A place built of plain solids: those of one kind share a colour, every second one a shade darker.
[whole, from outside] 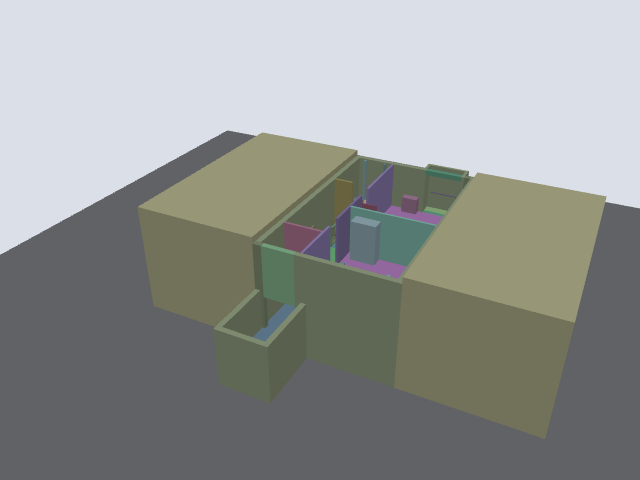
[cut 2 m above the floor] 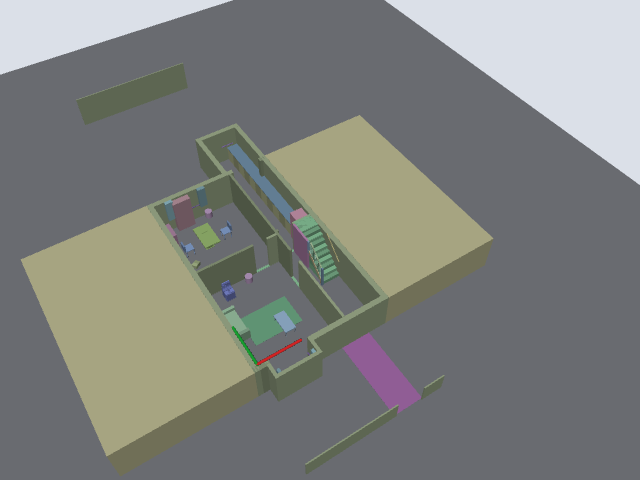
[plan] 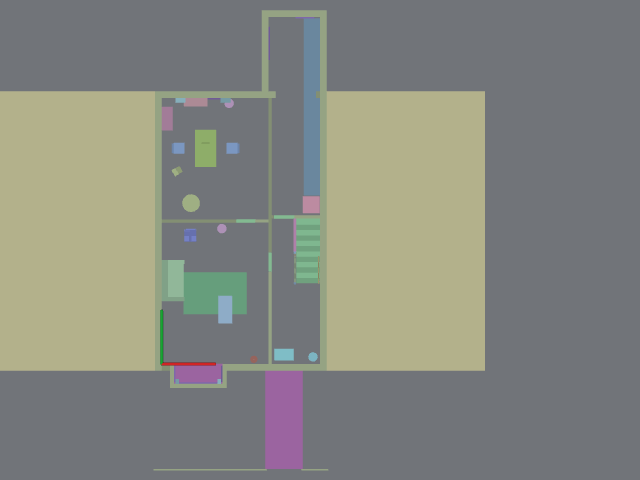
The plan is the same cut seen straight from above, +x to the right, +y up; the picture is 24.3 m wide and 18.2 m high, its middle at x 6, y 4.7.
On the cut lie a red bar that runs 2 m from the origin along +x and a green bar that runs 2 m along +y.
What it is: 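A mid-terrace two-storey house, 6.0 m wide inside and 10.1 m deep with a one-storey outshot of 3.1 m behind the kitchen; a hall 1.83 m wide with a straight stair of 13 risers of 209 mm on goings of 202 mm; a front room and a back room; a bay window at the front; upstairs three bedrooms and a bathroom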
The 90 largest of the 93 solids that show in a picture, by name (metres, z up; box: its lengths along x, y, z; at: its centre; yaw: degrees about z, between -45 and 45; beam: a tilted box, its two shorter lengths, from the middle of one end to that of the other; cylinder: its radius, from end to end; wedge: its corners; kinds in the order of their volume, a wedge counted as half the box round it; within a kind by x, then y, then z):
{
 "neighbour_house_1": {"box": [6.0, 10.6, 5.47], "at": [-3.26, 5.04, 2.68]},
 "neighbour_house_2": {"box": [6.0, 10.6, 5.47], "at": [9.26, 5.04, 2.68]},
 "wall_1": {"box": [0.26, 10.6, 5.17], "at": [-0.13, 5.04, 2.53]},
 "wall_2": {"box": [0.72, 0.26, 5.17], "at": [0.11, -0.13, 2.53]},
 "wall_3": {"box": [0.16, 0.91, 5.17], "at": [0.39, -0.46, 2.53]},
 "wall_4": {"box": [2.16, 0.16, 5.17], "at": [1.38, -0.83, 2.53]},
 "wall_5": {"box": [2.82, 0.12, 2.63], "at": [1.41, 5.42, 1.26]},
 "wall_6": {"box": [4.3, 0.06, 1.05], "at": [1.83, -4.01, 0.47]},
 "wall_7": {"box": [4.58, 0.26, 5.17], "at": [2.03, 10.21, 2.53]},
 "wall_8": {"box": [0.16, 0.91, 5.17], "at": [2.38, -0.46, 2.53]},
 "wall_9": {"box": [6.63, 0.06, 1.85], "at": [3.0, 20.41, 0.88]},
 "wall_10": {"box": [0.5, 0.12, 2.63], "at": [3.8, 5.42, 1.26]},
 "wall_11": {"box": [0.26, 3.33, 2.93], "at": [3.92, 11.75, 1.41]},
 "wall_12": {"box": [0.12, 3.5, 2.63], "at": [4.11, 1.75, 1.26]},
 "wall_13": {"box": [0.12, 5.85, 2.63], "at": [4.11, 7.16, 1.26]},
 "wall_14": {"box": [3.95, 0.26, 5.17], "at": [4.28, -0.13, 2.53]},
 "wall_15": {"box": [2.47, 0.26, 2.93], "at": [5.02, 13.28, 1.41]},
 "wall_16": {"box": [0.98, 0.12, 2.63], "at": [5.51, 5.57, 1.26]},
 "wall_17": {"box": [1.03, 0.06, 1.05], "at": [5.8, -4.01, 0.47]},
 "wall_18": {"box": [0.41, 0.26, 5.17], "at": [6.05, 10.21, 2.53]},
 "wall_19": {"box": [0.26, 10.6, 5.17], "at": [6.13, 5.04, 2.53]},
 "wall_20": {"box": [0.26, 3.58, 2.93], "at": [6.13, 11.62, 1.41]},
 "tread_1": {"box": [0.9, 2.46, 0.23], "at": [5.55, 4.28, 0.09]},
 "tread_2": {"box": [0.9, 2.25, 0.44], "at": [5.55, 4.39, 0.2]},
 "tread_3": {"box": [0.9, 2.05, 0.65], "at": [5.55, 4.49, 0.3]},
 "tread_4": {"box": [0.9, 1.85, 0.86], "at": [5.55, 4.59, 0.41]},
 "tread_5": {"box": [0.9, 1.65, 1.06], "at": [5.55, 4.69, 0.51]},
 "tread_6": {"box": [0.9, 1.45, 1.27], "at": [5.55, 4.79, 0.62]},
 "tread_7": {"box": [0.9, 1.24, 1.48], "at": [5.55, 4.89, 0.72]},
 "tread_8": {"box": [0.9, 1.04, 1.69], "at": [5.55, 4.99, 0.83]},
 "tread_9": {"box": [0.9, 0.84, 1.9], "at": [5.55, 5.09, 0.93]},
 "tread_10": {"box": [0.9, 0.64, 2.11], "at": [5.55, 5.19, 1.03]},
 "tread_11": {"box": [0.9, 0.44, 2.32], "at": [5.55, 5.29, 1.14]},
 "tread_12": {"box": [0.9, 0.35, 2.53], "at": [5.55, 5.45, 1.24]},
 "upper_floor_rooms_1": {"box": [4.18, 10.09, 0.14], "at": [2.08, 5.04, 2.65]},
 "kitchen_unit_1": {"box": [0.6, 0.61, 0.91], "at": [5.7, 6.69, 0.41]},
 "kitchen_unit_2": {"box": [0.6, 0.61, 0.91], "at": [5.7, 7.3, 0.41]},
 "kitchen_unit_3": {"box": [0.6, 0.61, 0.91], "at": [5.7, 7.91, 0.41]},
 "kitchen_unit_4": {"box": [0.6, 0.61, 0.91], "at": [5.7, 8.52, 0.41]},
 "kitchen_unit_5": {"box": [0.6, 0.61, 0.91], "at": [5.7, 9.14, 0.41]},
 "kitchen_unit_6": {"box": [0.6, 0.61, 0.91], "at": [5.7, 9.75, 0.41]},
 "kitchen_unit_7": {"box": [0.6, 0.61, 0.91], "at": [5.7, 10.36, 0.41]},
 "kitchen_unit_8": {"box": [0.6, 0.61, 0.91], "at": [5.7, 10.97, 0.41]},
 "kitchen_unit_9": {"box": [0.6, 0.61, 0.91], "at": [5.7, 11.58, 0.41]},
 "kitchen_unit_10": {"box": [0.6, 0.61, 0.91], "at": [5.7, 12.19, 0.41]},
 "kitchen_unit_11": {"box": [0.6, 0.61, 0.91], "at": [5.7, 12.8, 0.41]},
 "ground_1": {"box": [1.84, 0.76, 0.5], "at": [1.38, -0.37, -0.25]},
 "ground_2": {"box": [1.43, 3.73, 0.5], "at": [4.64, -2.12, -0.25]},
 "landing_wall_1": {"box": [0.12, 3.35, 2.54], "at": [4.11, 1.68, 3.85]},
 "landing_wall_2": {"box": [0.12, 2.63, 2.54], "at": [4.11, 5.47, 3.85]},
 "landing_wall_3": {"box": [0.12, 2.52, 2.54], "at": [4.11, 8.82, 3.85]},
 "wardrobe_bed_1": {"box": [1.22, 0.6, 2.05], "at": [3.14, 5.78, 3.69]},
 "bedrooms_wall_1": {"box": [4.05, 0.12, 2.54], "at": [2.02, 5.42, 3.85]},
 "upper_floor_back_1": {"box": [1.84, 4.61, 0.14], "at": [5.09, 7.78, 2.65]},
 "back_wall_over_outshot_1": {"box": [1.53, 0.26, 2.54], "at": [5.09, 10.21, 3.85]},
 "sofa_1": {"box": [0.24, 1.56, 0.83], "at": [0.12, 3.16, 0.36]},
 "sofa_2": {"box": [0.86, 0.16, 0.65], "at": [0.43, 2.46, 0.28]},
 "sofa_3": {"box": [0.86, 0.16, 0.65], "at": [0.43, 3.86, 0.28]},
 "sofa_4": {"box": [0.65, 1.24, 0.37], "at": [0.51, 3.16, 0.24]},
 "fridge_freezer_1": {"box": [0.65, 0.65, 1.85], "at": [5.67, 6.04, 0.88]},
 "dresser_1": {"box": [0.42, 0.9, 0.92], "at": [0.21, 9.3, 0.41]},
 "dresser_2": {"box": [0.8, 0.42, 0.87], "at": [2.94, 0.21, 3.1]},
 "bath_wall_1": {"box": [1.83, 0.12, 2.54], "at": [5.09, 8.12, 3.85]},
 "shelf_1": {"box": [0.9, 0.32, 1.94], "at": [1.29, 9.92, 0.92]},
 "stair_bulkhead_1": {"box": [0.11, 1.24, 2.62], "at": [5.05, 4.89, 1.26]},
 "box_wall_1": {"box": [0.95, 0.12, 2.54], "at": [5.53, 3.03, 3.85]},
 "curtains_curtains_1": {"box": [0.39, 0.19, 1.58], "at": [0.71, 9.99, 1.61]},
 "curtains_curtains_2": {"box": [0.39, 0.19, 1.58], "at": [2.42, 9.99, 1.61]},
 "curtains_curtains_3": {"box": [0.1, 0.19, 2.3], "at": [5.64, 0.09, 3.92]},
 "laid_rug_front_room_1": {"box": [2.4, 1.6, 0.06], "at": [2.02, 2.68, -0.02]},
 "upper_floor_bay_1": {"box": [1.84, 0.77, 0.14], "at": [1.38, -0.38, 2.65]},
 "front_wall_over_bay_1": {"box": [1.84, 0.26, 0.14], "at": [1.38, -0.13, 2.65]},
 "front_wall_over_bay_2": {"box": [1.84, 0.26, 0.25], "at": [1.38, -0.13, 4.99]},
 "worktop_1": {"box": [0.62, 6.72, 0.04], "at": [5.69, 9.75, 0.88]},
 "clutter_clutter_back_1": {"cylinder": 0.34, "from": [1.11, 6.1, -0.05], "to": [1.11, 6.1, 0.34]},
 "meeting_table_1": {"box": [0.81, 1.41, 0.07], "at": [1.66, 8.17, 0.7]},
 "slotfit_front_seat_1": {"box": [0.42, 0.37, 0.51], "at": [1.09, 4.82, 0.2]},
 "plant_pot_1": {"cylinder": 0.18, "from": [2.28, 5.13, 0.0], "to": [2.28, 5.13, 0.38]},
 "plant_pot_2": {"cylinder": 0.18, "from": [2.55, 9.88, 0.0], "to": [2.55, 9.88, 0.38]},
 "door_leaf_bedroom_front_1": {"box": [0.77, 0.04, 2.05], "at": [3.66, 4.16, 3.69], "yaw": -1.7},
 "basket_1": {"cylinder": 0.18, "from": [5.73, 0.27, -0.05], "to": [5.73, 0.27, 0.5]},
 "coffee_table_1": {"box": [0.54, 1.05, 0.07], "at": [2.41, 2.06, 0.36]},
 "flight_guard_string_1": {"wedge": [[5.03, 3.05, -0.02], [5.03, 3.05, 0.24], [5.03, 4.22, 1.19], [5.03, 4.22, 1.45], [5.07, 3.05, -0.02], [5.07, 3.05, 0.24], [5.07, 4.22, 1.19], [5.07, 4.22, 1.45]]},
 "laid_doormat_1": {"box": [0.75, 0.45, 0.06], "at": [4.64, 0.35, -0.02]},
 "side_chair_1": {"box": [0.42, 0.42, 0.04], "at": [0.66, 8.17, 0.43]},
 "side_chair_2": {"box": [0.42, 0.42, 0.04], "at": [2.67, 8.17, 0.43]},
 "threshold_1": {"box": [0.13, 0.73, 0.07], "at": [4.11, 3.87, -0.01]},
 "threshold_2": {"box": [0.77, 0.13, 0.06], "at": [4.64, 5.57, -0.02]},
 "flight_guard_newel_1": {"box": [0.09, 0.09, 1.31], "at": [5.05, 3.05, 0.6]},
 "well_guard_newel_1": {"box": [0.09, 0.09, 1.15], "at": [5.05, 5.47, 3.24]}
}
